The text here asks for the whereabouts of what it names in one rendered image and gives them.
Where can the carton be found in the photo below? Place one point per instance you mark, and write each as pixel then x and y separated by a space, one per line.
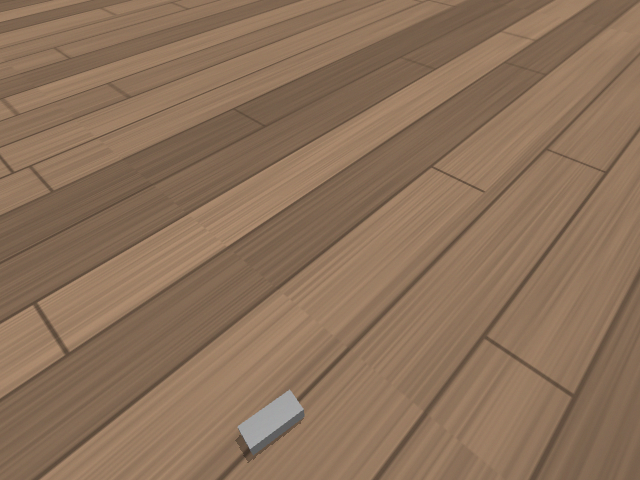
pixel 271 421

